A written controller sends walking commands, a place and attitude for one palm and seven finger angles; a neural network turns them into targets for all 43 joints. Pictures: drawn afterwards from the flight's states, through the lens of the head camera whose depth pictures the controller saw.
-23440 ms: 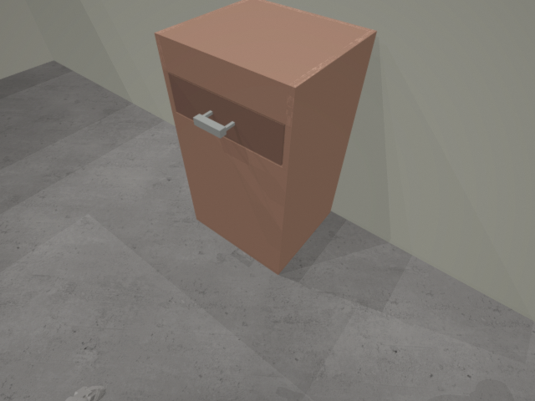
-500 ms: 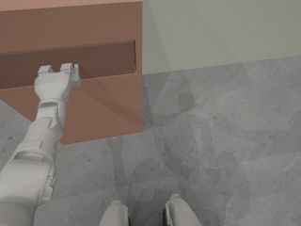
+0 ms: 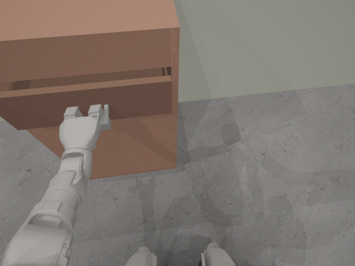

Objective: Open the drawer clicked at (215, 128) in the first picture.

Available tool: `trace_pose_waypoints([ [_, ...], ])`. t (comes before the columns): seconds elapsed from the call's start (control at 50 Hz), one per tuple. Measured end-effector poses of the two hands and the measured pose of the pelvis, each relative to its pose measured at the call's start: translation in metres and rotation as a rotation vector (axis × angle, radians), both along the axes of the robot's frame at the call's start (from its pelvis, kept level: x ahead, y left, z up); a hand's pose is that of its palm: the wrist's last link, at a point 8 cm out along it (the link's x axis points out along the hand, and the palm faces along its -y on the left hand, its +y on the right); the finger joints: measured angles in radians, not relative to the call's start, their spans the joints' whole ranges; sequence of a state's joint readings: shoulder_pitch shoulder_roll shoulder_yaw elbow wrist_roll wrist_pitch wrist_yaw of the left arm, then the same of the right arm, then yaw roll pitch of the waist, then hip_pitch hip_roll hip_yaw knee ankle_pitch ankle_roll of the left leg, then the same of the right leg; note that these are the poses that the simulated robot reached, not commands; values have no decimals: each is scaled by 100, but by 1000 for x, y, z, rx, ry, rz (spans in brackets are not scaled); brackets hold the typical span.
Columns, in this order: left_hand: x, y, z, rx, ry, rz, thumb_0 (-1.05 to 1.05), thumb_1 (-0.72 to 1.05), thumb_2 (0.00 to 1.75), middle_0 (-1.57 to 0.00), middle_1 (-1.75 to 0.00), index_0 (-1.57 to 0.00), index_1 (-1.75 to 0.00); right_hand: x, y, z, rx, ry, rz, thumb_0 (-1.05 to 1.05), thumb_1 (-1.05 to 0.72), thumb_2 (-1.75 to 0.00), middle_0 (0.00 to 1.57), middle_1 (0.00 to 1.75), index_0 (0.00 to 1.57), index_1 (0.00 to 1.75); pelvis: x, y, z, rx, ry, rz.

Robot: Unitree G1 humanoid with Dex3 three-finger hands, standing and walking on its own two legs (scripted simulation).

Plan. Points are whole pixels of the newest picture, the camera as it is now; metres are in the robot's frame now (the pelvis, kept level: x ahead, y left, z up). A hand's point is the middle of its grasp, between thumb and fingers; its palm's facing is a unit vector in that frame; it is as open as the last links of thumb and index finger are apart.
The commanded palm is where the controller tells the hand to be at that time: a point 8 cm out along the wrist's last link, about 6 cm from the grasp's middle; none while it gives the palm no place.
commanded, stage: pull the drawer open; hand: left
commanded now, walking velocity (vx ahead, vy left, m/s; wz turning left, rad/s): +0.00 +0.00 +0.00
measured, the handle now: (88, 117) +0.48 +0.23 -0.02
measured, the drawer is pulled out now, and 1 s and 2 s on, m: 0.04 0.16 0.28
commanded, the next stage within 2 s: none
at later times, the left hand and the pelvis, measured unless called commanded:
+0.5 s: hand (89, 162) +0.36 +0.21 -0.04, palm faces -0.02 -0.04 -1.00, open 6.3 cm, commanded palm +0.33 +0.21 +0.01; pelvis +0.00 -0.01 +0.01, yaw +1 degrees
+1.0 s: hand (88, 186) +0.30 +0.21 -0.04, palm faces -0.02 -0.04 -1.00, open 6.2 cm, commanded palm +0.27 +0.20 +0.01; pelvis +0.00 -0.02 +0.01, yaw +1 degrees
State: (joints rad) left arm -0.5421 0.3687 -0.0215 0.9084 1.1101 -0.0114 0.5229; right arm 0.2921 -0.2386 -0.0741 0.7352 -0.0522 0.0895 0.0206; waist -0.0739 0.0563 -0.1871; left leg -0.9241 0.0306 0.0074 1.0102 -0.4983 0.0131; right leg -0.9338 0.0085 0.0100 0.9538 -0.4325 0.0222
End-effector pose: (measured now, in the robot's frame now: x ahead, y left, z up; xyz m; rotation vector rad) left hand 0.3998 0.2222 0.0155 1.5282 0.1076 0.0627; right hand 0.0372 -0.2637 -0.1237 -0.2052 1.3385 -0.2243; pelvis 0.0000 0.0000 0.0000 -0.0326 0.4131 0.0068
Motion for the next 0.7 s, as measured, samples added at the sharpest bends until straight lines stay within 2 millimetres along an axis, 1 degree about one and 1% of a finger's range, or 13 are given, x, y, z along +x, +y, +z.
trace_pose_waypoints([
  [0.16, -18, -3, 0, 8, -3, 8, 1, 66, 78, -29, -135, -33, -130, 37, 0, 3, 2, -83, 36, 0, -91, -90, 20, 30, 20, 29, 2, -3, 3, 4, -21, 6],
  [0.28, -31, -5, 0, 8, 3, 13, 1, 66, 78, -29, -135, -33, -130, 55, 0, 8, 2, -133, 52, 0, -91, -90, 20, 30, 20, 29, 3, -5, 6, 7, -37, 6],
  [0.38, -43, -7, 0, 6, 3, 15, 1, 66, 78, -29, -135, -33, -130, 62, 0, 10, 3, -159, 56, 0, -91, -90, 20, 30, 20, 29, 4, -6, 8, 10, -48, 5],
  [0.7, -82, -14, 0, 13, -5, 42, 2, 66, 79, -29, -134, -34, -131, 71, 1, 12, 14, -209, 74, 1, -91, -90, 20, 30, 20, 29, 1, -10, 9, 16, -85, 9],
])
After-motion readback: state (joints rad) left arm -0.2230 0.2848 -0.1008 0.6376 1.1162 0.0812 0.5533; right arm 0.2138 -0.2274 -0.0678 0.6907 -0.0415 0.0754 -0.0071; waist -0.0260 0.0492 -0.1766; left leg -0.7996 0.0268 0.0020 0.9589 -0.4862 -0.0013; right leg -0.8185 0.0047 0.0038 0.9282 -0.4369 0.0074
